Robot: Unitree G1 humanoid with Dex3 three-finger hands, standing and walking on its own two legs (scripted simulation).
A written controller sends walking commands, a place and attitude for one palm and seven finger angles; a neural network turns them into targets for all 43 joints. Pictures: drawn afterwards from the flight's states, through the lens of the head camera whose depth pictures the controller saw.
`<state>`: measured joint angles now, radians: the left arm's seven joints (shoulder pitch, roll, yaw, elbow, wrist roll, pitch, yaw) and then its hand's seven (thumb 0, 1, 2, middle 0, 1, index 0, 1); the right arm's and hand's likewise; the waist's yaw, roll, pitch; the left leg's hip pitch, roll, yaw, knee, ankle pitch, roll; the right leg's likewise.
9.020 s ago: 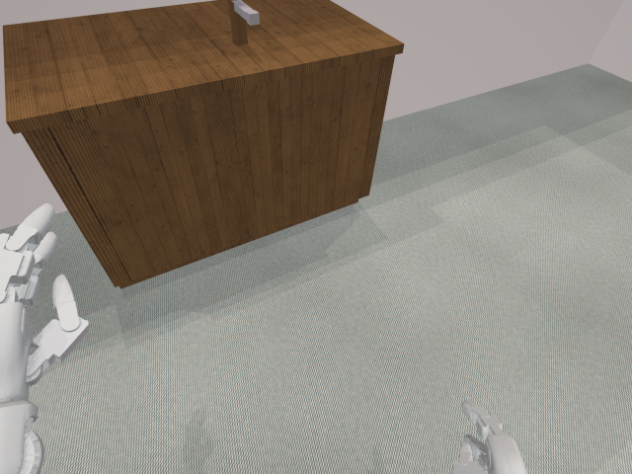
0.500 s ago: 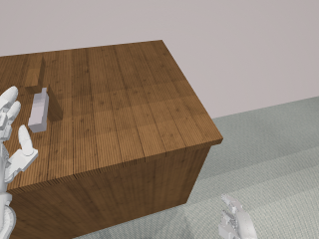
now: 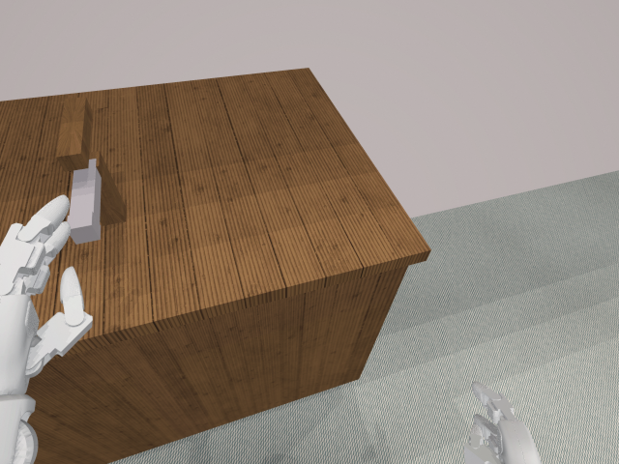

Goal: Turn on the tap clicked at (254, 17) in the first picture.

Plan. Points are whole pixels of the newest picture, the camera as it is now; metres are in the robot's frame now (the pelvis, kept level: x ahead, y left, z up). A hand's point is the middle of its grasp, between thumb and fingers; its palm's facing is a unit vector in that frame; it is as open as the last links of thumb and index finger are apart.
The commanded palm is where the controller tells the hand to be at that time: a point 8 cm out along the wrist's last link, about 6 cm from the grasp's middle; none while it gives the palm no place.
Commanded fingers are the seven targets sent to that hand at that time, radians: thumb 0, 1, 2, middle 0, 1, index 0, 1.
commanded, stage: come to a stop and stand still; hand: left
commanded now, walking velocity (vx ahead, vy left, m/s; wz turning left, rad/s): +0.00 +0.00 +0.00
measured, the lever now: (84, 227) +0.35 +0.31 +0.11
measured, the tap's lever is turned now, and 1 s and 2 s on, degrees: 0 0 0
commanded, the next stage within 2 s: look again from close up in 0.76 s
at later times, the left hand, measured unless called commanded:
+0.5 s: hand (49, 284) +0.24 +0.28 +0.16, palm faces +0.41 -0.84 -0.35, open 7.4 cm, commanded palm +0.18 +0.30 +0.18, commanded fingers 0.00 0.90 0.90 -0.20 -0.30 -0.20 -0.30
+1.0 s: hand (51, 277) +0.25 +0.28 +0.16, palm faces +0.42 -0.83 -0.36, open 7.4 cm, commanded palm +0.19 +0.31 +0.18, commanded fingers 0.00 0.90 0.90 -0.20 -0.30 -0.20 -0.30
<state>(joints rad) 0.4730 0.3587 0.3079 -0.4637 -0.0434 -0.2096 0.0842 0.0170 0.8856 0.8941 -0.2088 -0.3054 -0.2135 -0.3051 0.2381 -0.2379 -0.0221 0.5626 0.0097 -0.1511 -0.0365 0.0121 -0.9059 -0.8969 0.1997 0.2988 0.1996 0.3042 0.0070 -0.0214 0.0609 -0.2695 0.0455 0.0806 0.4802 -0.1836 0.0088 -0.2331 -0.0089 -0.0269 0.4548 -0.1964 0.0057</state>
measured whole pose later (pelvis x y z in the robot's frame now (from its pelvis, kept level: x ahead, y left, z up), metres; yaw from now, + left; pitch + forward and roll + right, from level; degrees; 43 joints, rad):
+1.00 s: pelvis +0.04 +0.02 +0.00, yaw +2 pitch -1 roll -1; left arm 0.42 0.36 0.35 -0.48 -0.05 -0.18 0.12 0.02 0.89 0.89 -0.21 -0.31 -0.21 -0.31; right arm 0.19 -0.18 0.02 0.58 0.01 -0.11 -0.03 0.01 -0.90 -0.90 0.20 0.30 0.20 0.30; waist 0.03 -0.02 0.07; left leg -0.23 0.01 0.06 0.46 -0.22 0.03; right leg -0.15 -0.03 -0.03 0.38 -0.21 0.03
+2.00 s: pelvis +0.04 -0.01 +0.00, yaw +2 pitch -1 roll -1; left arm 0.46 0.35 0.33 -0.49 -0.07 -0.12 0.13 0.02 0.89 0.89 -0.21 -0.31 -0.21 -0.31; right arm 0.19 -0.21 0.00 0.58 0.02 -0.07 -0.04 0.01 -0.91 -0.90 0.20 0.30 0.20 0.30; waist 0.02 0.01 0.06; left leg -0.22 0.05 0.03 0.45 -0.22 -0.01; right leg -0.15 0.01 -0.05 0.39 -0.23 -0.01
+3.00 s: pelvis +0.02 +0.02 +0.00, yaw +2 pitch -1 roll -1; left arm 0.41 0.35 0.35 -0.46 -0.04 -0.20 0.10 0.02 0.89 0.89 -0.21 -0.31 -0.21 -0.31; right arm 0.19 -0.20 0.01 0.59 0.01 -0.13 -0.02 0.01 -0.90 -0.90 0.20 0.30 0.20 0.30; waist 0.03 -0.02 0.08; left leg -0.23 0.01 0.05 0.45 -0.20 0.04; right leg -0.16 -0.03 -0.03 0.38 -0.20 0.04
